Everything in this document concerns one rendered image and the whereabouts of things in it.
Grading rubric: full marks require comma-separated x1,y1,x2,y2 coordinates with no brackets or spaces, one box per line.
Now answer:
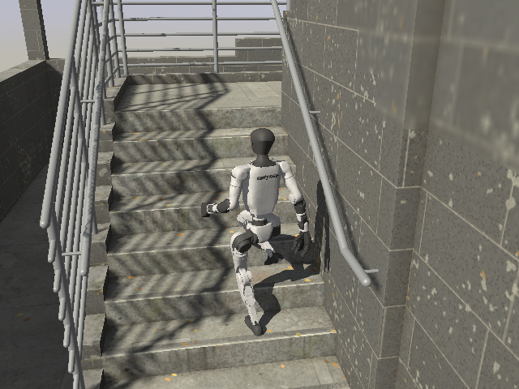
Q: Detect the stairs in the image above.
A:
101,107,350,389

